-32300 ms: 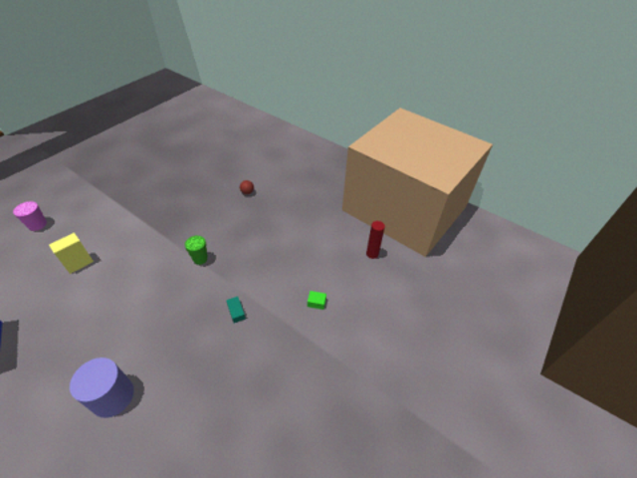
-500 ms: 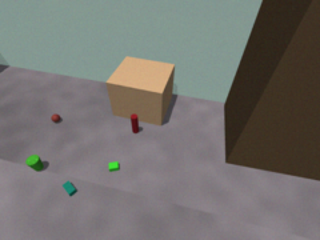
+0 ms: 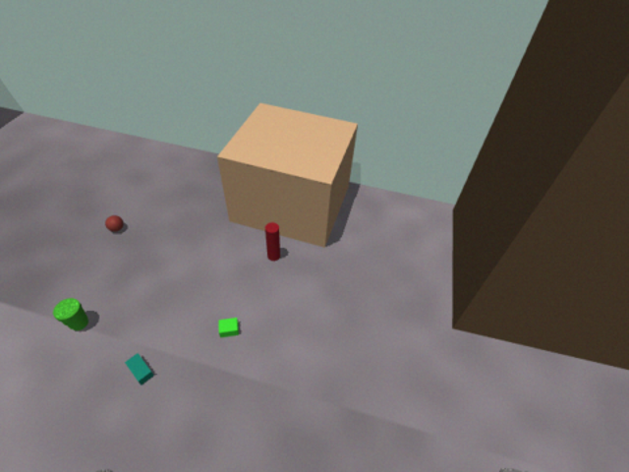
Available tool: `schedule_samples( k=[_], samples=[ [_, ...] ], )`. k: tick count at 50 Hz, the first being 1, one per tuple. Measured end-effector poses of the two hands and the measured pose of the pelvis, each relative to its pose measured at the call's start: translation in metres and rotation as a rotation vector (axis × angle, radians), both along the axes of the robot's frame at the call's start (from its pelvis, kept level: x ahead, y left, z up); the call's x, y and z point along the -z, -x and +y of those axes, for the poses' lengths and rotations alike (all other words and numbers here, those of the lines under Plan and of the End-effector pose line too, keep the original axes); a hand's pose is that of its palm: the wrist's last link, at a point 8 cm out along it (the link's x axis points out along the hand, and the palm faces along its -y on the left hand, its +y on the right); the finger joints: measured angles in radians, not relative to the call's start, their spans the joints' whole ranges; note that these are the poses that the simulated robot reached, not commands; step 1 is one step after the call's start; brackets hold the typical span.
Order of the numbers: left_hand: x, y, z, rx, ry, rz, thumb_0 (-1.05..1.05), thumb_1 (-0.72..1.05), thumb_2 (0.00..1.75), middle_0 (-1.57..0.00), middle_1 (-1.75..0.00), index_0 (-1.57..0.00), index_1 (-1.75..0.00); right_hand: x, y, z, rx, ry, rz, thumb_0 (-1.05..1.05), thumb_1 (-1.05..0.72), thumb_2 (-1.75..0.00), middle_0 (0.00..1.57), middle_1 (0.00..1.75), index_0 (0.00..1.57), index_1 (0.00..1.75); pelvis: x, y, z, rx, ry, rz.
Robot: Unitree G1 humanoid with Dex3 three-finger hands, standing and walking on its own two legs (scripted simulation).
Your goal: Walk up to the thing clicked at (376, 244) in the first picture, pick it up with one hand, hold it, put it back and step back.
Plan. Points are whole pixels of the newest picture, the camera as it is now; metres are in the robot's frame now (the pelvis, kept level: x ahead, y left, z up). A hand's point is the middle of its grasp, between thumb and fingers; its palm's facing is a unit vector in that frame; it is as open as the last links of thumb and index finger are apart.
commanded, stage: step back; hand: left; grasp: from the side
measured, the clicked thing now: (273, 242) +1.01 +0.18 -0.68
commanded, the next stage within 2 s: stand in 0.12 s
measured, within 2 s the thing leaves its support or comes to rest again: neither
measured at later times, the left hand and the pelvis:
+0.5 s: hand out of the picture +0.09 +0.24 -0.14, palm faces -0.03 -0.94 -0.34, open 7.4 cm; pelvis -0.01 -0.01 +0.01, yaw +0 degrees
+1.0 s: hand out of the picture +0.03 +0.25 -0.15, palm faces -0.04 -0.94 -0.34, open 7.4 cm; pelvis -0.03 -0.01 +0.01, yaw +0 degrees
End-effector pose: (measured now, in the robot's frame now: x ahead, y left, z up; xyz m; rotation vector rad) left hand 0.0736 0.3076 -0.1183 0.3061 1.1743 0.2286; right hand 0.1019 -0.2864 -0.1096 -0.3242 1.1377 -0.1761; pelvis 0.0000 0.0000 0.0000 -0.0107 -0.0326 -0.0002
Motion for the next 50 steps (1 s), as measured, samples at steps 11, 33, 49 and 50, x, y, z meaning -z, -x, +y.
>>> schedule_samples(
  k=[11,33,49,50],
  samples=[
    [-0.012,-0.028,-0.007,0.025,-0.005,-0.029,0.01,0.90,0.90,-0.21,-0.30,-0.20,-0.30,-0.003,-0.018,0.000,0.012,-0.020,-0.029,0.00,-0.90,-0.90,0.20,0.30,0.21,0.30,-0.006,-0.004,0.000,0.008,-0.009,-0.009],
    [-0.012,0.017,-0.021,0.034,0.015,0.030,0.01,0.90,0.90,-0.21,-0.30,-0.20,-0.30,-0.003,0.056,-0.019,0.058,-0.009,0.077,0.00,-0.90,-0.90,0.20,0.30,0.21,0.30,-0.012,0.022,-0.009,0.007,-0.007,-0.033],
    [-0.009,0.049,-0.015,0.021,0.008,0.093,0.01,0.90,0.90,-0.21,-0.30,-0.20,-0.30,0.003,0.087,-0.020,0.062,-0.010,0.141,0.00,-0.90,-0.90,0.20,0.30,0.21,0.30,-0.011,0.030,-0.009,0.006,-0.007,-0.014],
    [-0.009,0.049,-0.015,0.021,0.008,0.095,0.01,0.90,0.90,-0.21,-0.30,-0.20,-0.30,0.003,0.086,-0.020,0.061,-0.010,0.142,0.00,-0.90,-0.90,0.20,0.30,0.21,0.30,-0.011,0.030,-0.009,0.006,-0.007,-0.014]
  ],
)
